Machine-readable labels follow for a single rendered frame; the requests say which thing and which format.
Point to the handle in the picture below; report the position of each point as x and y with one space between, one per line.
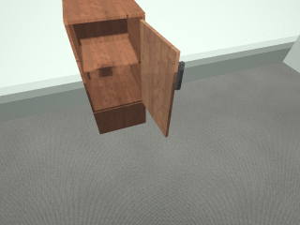
179 77

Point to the cupboard door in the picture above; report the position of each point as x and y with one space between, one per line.
159 67

